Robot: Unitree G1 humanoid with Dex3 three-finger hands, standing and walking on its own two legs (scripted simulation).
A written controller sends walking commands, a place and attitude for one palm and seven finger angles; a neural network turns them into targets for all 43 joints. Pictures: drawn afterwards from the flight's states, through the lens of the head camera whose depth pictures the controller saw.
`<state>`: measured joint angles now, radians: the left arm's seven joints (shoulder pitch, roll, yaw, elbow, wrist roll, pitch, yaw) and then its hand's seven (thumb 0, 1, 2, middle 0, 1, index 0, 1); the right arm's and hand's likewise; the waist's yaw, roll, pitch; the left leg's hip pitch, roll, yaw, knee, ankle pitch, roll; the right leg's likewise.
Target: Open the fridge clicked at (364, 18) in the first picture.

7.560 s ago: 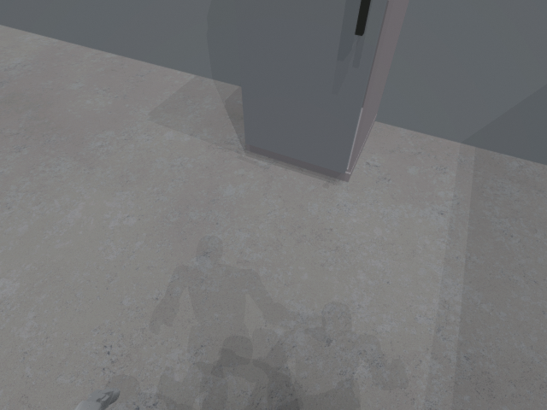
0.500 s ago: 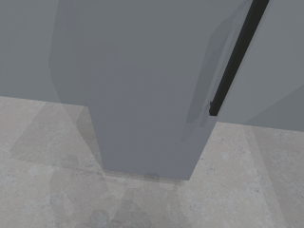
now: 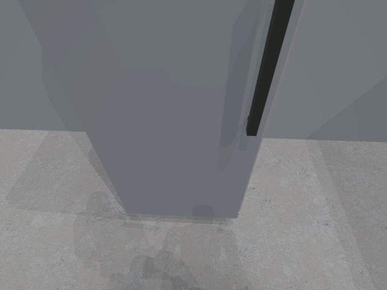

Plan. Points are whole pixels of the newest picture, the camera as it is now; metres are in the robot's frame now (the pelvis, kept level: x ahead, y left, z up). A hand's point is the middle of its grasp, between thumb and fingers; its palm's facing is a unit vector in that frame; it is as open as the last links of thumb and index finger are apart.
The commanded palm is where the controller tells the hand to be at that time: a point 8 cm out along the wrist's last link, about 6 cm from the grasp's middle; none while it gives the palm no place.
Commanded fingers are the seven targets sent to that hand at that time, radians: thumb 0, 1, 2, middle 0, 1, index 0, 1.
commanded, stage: come to a stop and stand still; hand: right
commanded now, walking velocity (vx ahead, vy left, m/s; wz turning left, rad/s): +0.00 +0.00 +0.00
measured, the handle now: (265, 63) +0.53 -0.13 +0.21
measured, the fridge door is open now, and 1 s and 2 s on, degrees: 0 0 0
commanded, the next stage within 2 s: look again from close up in 1.48 s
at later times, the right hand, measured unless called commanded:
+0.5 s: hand out of the picture -0.03 -0.25 -0.15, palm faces -0.01 +0.95 -0.31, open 7.3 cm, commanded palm none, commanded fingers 0.00 -0.90 -0.90 0.20 0.30 0.20 0.30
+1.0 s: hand out of the picture -0.06 -0.20 -0.16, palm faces -0.02 +0.98 -0.19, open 7.3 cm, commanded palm none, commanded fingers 0.00 -0.90 -0.90 0.20 0.30 0.20 0.30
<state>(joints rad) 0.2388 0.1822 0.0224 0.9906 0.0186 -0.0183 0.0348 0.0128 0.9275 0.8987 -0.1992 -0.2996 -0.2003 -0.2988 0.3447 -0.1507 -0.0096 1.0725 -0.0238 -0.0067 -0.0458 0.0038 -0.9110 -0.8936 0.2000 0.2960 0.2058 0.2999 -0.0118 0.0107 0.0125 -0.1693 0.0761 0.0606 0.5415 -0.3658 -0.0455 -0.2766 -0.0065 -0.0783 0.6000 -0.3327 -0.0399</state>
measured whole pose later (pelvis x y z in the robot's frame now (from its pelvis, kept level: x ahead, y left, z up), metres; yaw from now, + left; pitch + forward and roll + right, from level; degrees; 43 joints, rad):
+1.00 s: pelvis -0.08 -0.03 +0.01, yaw +3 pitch -1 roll +0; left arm 0.41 0.12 0.01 1.07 0.02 0.00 0.03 0.00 0.90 0.90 -0.20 -0.30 -0.20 -0.30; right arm 0.34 -0.14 -0.02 1.03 -0.02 0.03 -0.03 0.02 -0.94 -0.89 0.20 0.30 0.20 0.30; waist 0.03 0.00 -0.01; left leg -0.28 0.04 0.06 0.56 -0.32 0.00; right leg -0.21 0.04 -0.12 0.42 -0.19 -0.08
